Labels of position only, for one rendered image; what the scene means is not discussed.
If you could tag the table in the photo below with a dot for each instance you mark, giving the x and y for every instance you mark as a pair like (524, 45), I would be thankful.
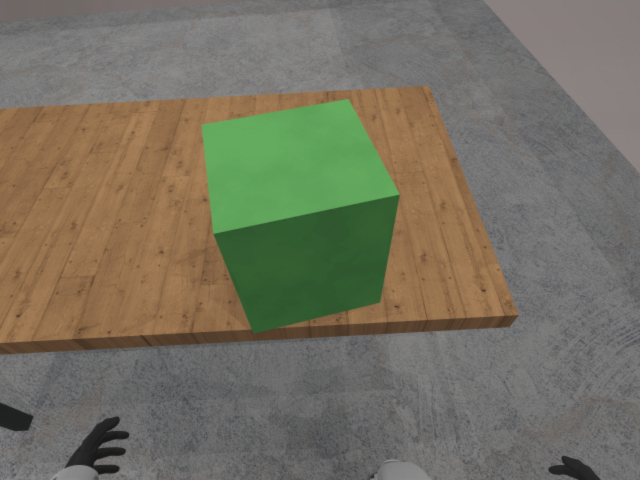
(106, 236)

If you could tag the left robot hand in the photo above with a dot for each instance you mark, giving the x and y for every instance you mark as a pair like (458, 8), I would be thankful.
(89, 451)

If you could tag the right robot shin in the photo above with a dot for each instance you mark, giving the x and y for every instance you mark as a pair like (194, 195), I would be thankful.
(389, 461)

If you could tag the right robot hand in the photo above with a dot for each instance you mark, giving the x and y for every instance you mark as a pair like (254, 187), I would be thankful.
(574, 468)

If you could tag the carton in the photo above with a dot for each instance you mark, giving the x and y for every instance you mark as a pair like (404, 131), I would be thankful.
(303, 211)

